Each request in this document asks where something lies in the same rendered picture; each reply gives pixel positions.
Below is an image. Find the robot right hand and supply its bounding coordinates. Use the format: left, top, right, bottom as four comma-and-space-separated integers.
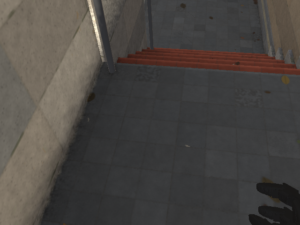
248, 182, 300, 225

